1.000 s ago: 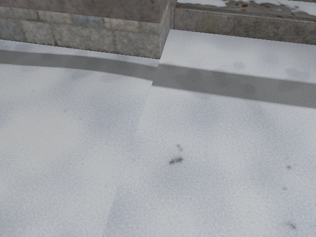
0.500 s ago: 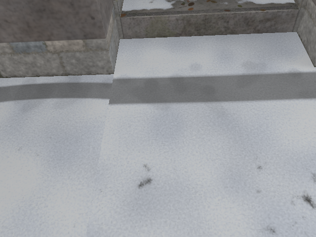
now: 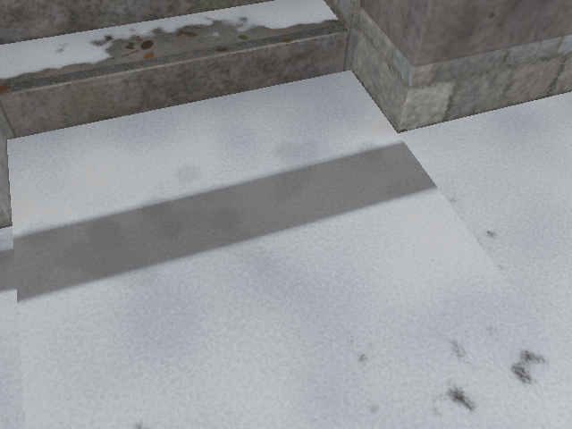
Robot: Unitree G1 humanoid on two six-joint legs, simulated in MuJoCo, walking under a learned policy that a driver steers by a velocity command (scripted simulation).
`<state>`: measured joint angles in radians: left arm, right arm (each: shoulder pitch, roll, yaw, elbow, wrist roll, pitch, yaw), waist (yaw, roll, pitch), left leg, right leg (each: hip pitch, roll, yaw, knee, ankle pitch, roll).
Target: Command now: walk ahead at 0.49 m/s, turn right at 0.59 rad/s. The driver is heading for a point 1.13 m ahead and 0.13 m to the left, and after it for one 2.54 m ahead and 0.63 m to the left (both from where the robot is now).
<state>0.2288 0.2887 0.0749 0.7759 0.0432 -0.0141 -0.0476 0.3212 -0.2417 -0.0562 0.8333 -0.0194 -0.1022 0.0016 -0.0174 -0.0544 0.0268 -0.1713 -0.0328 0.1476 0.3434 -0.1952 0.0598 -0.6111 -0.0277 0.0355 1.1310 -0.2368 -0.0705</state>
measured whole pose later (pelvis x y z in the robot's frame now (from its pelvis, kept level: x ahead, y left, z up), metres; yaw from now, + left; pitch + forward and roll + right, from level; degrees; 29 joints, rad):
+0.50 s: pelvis +0.27 -0.07 +0.00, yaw -8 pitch +0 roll +0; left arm 0.28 0.22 0.04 0.87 0.02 -0.08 -0.01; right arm 0.31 -0.24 -0.04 0.87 -0.02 -0.03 0.02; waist -0.02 0.03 0.05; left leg -0.54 0.08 -0.01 1.13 -0.29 0.05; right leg -0.17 0.07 -0.11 0.35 -0.19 -0.10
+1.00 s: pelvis +0.55 -0.03 -0.01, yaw +9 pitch +0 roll +0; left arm 0.22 0.23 0.03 0.84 0.04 -0.08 0.00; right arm 0.27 -0.27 -0.07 0.87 -0.01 -0.03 0.01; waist 0.00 -0.01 0.06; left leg -0.27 -0.13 0.04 0.45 -0.19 0.14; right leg -0.47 -0.07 0.02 1.21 -0.32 0.00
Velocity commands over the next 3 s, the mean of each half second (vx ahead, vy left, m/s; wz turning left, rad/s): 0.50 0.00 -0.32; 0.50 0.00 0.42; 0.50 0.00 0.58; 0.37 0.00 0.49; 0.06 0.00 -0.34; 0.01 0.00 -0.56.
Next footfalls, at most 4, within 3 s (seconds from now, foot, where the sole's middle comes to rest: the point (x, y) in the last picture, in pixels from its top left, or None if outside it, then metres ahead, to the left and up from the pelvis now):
0.30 right None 0.30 -0.13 -0.78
0.84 left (280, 375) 0.61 0.01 -0.78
1.36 right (313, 258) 0.96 -0.09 -0.78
1.88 left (199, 232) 1.05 0.24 -0.78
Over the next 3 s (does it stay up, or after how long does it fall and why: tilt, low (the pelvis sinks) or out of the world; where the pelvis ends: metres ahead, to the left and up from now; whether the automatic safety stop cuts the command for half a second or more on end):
stays up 1.05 0.14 -0.01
